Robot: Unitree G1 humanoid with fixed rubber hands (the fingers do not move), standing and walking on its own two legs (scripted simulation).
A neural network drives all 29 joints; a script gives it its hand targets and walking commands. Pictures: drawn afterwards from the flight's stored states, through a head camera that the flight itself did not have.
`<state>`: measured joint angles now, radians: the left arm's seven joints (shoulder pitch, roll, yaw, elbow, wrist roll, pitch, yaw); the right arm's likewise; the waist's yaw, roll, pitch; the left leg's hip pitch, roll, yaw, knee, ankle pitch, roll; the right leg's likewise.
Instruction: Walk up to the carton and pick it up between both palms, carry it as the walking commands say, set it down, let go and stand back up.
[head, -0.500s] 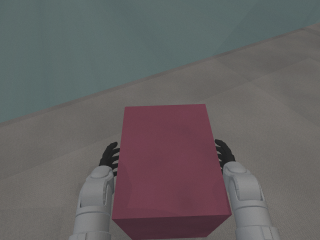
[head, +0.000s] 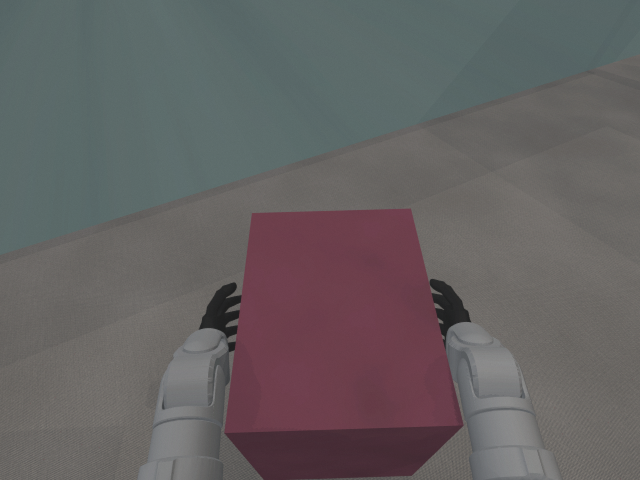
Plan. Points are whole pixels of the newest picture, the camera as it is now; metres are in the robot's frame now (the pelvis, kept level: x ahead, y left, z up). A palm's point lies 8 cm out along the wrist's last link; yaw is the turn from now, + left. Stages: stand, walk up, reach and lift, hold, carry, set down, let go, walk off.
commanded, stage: hold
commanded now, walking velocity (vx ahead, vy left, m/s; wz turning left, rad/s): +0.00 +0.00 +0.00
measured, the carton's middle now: (335, 349) +0.30 +0.00 -0.02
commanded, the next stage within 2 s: carry in 0.92 s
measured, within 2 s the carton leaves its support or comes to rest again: neither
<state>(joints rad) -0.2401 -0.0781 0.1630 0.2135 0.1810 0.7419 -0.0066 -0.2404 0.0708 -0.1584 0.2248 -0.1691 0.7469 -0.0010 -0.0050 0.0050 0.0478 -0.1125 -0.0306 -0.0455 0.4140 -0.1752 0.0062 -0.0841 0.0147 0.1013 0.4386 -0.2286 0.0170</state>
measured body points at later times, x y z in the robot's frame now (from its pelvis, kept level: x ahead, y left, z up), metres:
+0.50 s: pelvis +0.01 +0.00 +0.00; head -0.03 +0.00 +0.45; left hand +0.30 +0.15 +0.04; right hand +0.30 -0.16 +0.03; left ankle +0.04 +0.12 -0.74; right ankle +0.02 -0.13 -0.74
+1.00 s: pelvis +0.01 -0.01 +0.00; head -0.02 -0.01 +0.45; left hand +0.30 +0.15 +0.03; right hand +0.30 -0.17 +0.02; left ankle +0.04 +0.12 -0.74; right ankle +0.02 -0.13 -0.74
